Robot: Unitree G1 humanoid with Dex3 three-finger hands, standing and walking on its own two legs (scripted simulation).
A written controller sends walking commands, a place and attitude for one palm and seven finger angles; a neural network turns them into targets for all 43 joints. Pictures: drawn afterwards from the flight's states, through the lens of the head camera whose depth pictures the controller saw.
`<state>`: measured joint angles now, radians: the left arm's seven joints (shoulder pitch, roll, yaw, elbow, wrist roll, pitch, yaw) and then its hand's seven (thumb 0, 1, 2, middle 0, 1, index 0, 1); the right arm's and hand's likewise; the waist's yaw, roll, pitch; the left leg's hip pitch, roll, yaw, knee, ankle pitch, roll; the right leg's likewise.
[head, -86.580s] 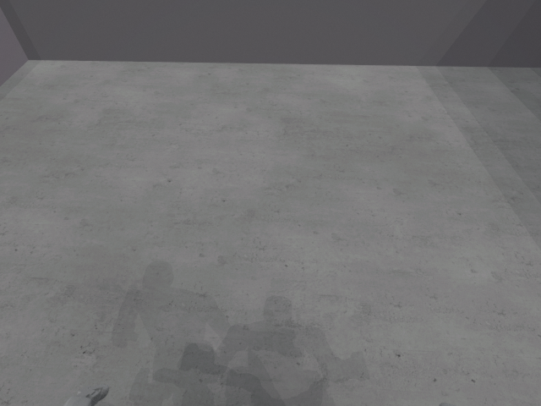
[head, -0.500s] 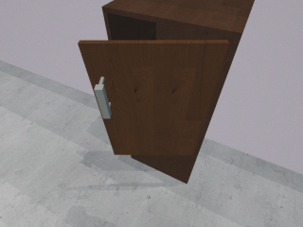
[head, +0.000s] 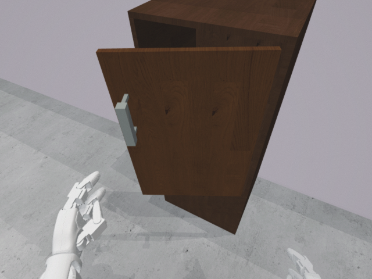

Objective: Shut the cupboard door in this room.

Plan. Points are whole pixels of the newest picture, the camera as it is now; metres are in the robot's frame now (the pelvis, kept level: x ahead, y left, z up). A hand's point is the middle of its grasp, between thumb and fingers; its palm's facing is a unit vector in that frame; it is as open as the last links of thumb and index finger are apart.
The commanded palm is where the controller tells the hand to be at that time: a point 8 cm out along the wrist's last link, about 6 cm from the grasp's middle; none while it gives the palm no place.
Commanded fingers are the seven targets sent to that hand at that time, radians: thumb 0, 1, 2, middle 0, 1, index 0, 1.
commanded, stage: raise the hand and make a fist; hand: left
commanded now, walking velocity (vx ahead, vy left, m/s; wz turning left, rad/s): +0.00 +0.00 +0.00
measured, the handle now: (128, 120) +0.48 +0.16 +0.10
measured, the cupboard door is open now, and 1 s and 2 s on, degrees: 26 26 26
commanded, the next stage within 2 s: bring the fist close to the handle in 1.68 s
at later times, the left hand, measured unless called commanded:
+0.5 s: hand (106, 249) +0.19 +0.17 +0.01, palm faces -0.16 -0.99 +0.00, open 4.6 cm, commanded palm +0.15 +0.24 +0.03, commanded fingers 0.00 0.90 0.90 -0.88 -1.04 -0.88 -1.04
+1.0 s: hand (63, 228) +0.20 +0.23 +0.08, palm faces +0.03 -1.00 -0.05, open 3.1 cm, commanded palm +0.18 +0.27 +0.08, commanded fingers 0.00 0.90 0.90 -1.30 -1.50 -1.30 -1.50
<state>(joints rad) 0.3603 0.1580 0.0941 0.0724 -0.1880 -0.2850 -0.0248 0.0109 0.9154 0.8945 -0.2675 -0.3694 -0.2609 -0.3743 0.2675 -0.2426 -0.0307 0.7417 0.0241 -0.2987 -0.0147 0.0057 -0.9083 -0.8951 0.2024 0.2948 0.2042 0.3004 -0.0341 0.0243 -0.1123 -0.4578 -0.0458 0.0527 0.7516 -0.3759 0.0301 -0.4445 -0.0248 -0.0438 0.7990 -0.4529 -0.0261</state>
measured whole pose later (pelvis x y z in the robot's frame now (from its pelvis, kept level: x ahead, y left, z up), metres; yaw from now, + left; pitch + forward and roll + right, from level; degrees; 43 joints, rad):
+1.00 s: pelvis -0.01 +0.04 -0.02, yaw -1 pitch +7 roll -3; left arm 0.41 0.26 0.18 -0.22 -0.28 -0.23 -0.20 0.02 0.90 0.90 -1.16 -1.34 -1.16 -1.35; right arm 0.24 -0.22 0.05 0.48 0.03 -0.24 -0.05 0.01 -0.91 -0.90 0.20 0.30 0.21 0.30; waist 0.02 0.03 -0.10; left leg -0.62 -0.03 -0.01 0.93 -0.44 0.06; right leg -0.56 0.01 -0.06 0.86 -0.43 0.01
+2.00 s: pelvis -0.01 -0.01 +0.00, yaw +0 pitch +4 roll -1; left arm 0.22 0.26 0.19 -0.07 -0.29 -0.18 -0.24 0.02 0.90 0.90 -1.30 -1.50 -1.30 -1.50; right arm 0.25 -0.26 0.05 0.57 0.04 -0.24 -0.07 0.01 -0.91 -0.90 0.20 0.30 0.21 0.30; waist 0.02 0.05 -0.06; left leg -0.48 -0.01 -0.03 0.79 -0.38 0.00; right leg -0.44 0.04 -0.08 0.77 -0.41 -0.05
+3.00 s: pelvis -0.01 +0.00 +0.01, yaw -3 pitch +6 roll +0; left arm -0.37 0.21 0.15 0.51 -0.16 -0.21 -0.07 0.02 0.90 0.90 -1.30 -1.50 -1.30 -1.50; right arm 0.30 -0.24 0.03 0.63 0.03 -0.09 -0.02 0.01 -0.91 -0.90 0.20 0.30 0.21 0.30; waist -0.03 0.03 -0.07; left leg -0.49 -0.01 0.03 0.73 -0.35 0.02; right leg -0.48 0.03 -0.01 0.74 -0.36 -0.04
